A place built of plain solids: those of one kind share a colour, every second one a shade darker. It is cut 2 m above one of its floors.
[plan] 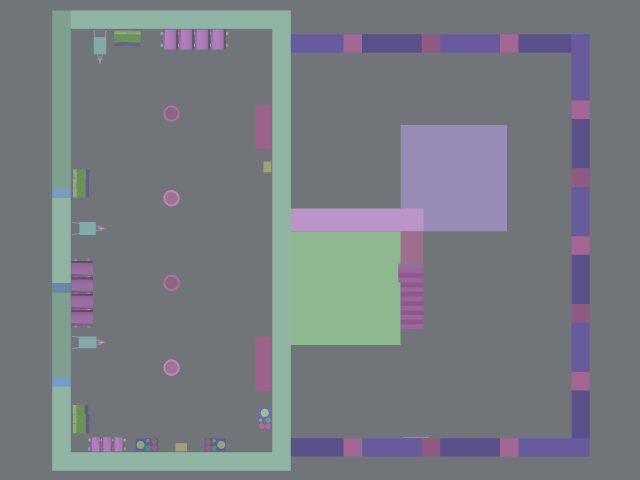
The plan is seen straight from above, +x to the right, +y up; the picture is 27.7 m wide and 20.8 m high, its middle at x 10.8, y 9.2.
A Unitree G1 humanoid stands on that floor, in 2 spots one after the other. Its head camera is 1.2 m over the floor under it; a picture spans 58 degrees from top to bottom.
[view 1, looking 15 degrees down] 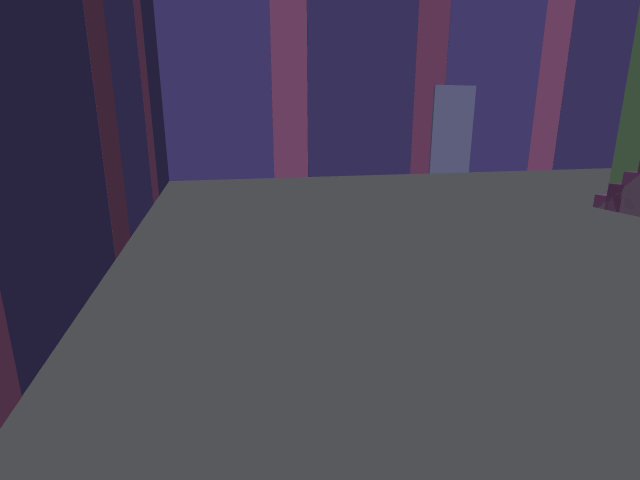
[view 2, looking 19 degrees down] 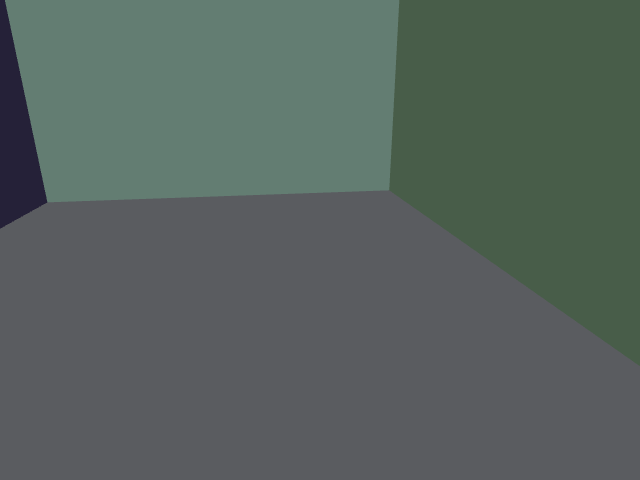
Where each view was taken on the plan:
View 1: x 20.79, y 10.56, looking -104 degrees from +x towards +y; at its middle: ground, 4.64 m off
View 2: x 14.76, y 2.93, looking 171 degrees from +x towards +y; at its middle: ground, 3.69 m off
